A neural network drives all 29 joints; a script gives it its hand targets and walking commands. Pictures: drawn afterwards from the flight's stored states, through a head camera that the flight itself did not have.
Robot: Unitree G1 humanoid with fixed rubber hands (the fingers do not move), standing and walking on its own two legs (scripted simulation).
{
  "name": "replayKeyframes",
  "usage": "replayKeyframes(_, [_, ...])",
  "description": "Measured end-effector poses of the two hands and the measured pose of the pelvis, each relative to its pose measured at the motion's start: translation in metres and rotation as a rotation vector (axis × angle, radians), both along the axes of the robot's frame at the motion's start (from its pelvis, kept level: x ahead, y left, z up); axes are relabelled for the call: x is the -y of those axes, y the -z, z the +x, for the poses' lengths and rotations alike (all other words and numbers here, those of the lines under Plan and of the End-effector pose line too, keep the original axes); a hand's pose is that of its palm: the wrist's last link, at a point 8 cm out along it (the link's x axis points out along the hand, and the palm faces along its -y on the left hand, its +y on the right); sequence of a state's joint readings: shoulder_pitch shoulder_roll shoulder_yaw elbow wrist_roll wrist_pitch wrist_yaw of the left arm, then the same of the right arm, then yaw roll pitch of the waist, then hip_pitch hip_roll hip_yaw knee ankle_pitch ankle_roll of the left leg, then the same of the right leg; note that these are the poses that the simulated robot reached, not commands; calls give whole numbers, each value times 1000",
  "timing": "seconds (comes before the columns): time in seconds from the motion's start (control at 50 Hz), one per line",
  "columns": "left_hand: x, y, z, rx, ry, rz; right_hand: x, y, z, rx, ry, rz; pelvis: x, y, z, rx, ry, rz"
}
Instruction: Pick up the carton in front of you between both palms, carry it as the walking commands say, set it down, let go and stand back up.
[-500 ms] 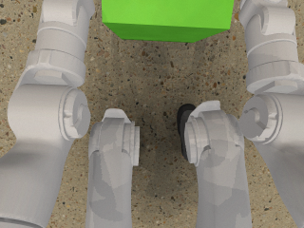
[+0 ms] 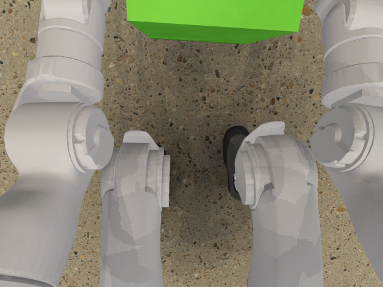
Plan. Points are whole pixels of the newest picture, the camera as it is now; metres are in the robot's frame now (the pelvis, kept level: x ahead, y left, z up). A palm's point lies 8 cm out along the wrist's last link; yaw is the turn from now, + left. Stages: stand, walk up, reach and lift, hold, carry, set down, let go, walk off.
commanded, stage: set down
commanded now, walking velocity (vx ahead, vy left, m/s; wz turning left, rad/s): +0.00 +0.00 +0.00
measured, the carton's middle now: out of the picture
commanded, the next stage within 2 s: let go in 1.34 s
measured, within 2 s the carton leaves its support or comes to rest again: neither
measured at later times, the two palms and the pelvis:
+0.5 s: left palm out of the picture +0.60 +0.14 -0.11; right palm out of the picture +0.56 -0.23 -0.11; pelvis +0.00 -0.01 +0.01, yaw +1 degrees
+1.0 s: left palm out of the picture +0.60 +0.15 +0.04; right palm out of the picture +0.56 -0.24 +0.04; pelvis +0.01 -0.01 +0.14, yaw +1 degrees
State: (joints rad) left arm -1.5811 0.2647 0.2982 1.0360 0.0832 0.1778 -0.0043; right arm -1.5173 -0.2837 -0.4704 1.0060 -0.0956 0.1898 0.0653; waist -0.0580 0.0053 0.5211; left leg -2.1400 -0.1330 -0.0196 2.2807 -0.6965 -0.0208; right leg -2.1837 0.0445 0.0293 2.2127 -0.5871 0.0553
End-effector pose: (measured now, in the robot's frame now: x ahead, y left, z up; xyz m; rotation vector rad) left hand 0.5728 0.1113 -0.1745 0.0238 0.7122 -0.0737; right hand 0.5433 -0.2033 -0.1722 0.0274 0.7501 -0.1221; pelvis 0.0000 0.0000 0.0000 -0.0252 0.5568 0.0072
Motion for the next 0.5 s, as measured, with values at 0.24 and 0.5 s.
replayKeyframes(0.24, [-37,14,4,-9,-68,116,26,15,-1,-8,88,-91,5,1,4,-26,-6,0])
replayKeyframes(0.5, [-31,-61,23,99,-83,105,23,-58,21,116,92,-67,10,-13,-4,-57,-1,12])
